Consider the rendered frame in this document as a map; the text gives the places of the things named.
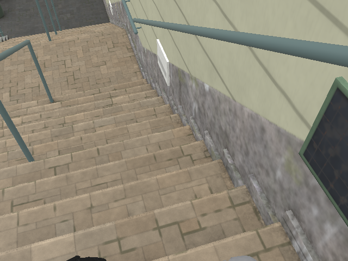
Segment stairs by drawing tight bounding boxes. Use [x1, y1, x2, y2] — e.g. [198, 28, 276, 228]
[0, 79, 301, 261]
[0, 22, 123, 49]

